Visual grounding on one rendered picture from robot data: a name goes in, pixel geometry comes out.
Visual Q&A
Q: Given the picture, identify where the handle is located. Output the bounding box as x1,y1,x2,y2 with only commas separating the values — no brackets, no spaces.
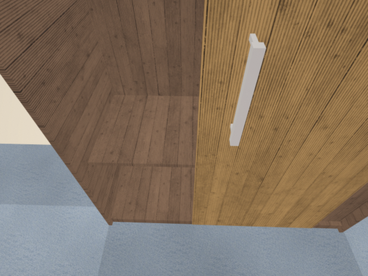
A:
229,33,266,146

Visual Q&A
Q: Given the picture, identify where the wardrobe door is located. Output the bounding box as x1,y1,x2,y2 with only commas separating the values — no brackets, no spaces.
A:
192,0,368,228
322,183,368,221

